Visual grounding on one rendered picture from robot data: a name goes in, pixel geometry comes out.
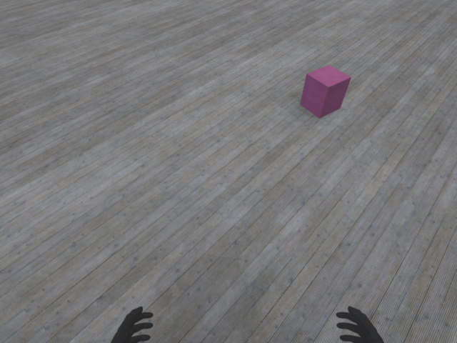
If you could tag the carton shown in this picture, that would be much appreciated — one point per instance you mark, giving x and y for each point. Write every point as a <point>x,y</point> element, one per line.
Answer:
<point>324,90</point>

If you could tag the left robot hand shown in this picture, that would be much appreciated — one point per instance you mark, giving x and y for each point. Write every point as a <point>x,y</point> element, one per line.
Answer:
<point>127,328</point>

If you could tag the right robot hand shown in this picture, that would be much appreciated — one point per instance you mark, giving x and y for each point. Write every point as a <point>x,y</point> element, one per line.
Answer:
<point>364,328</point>

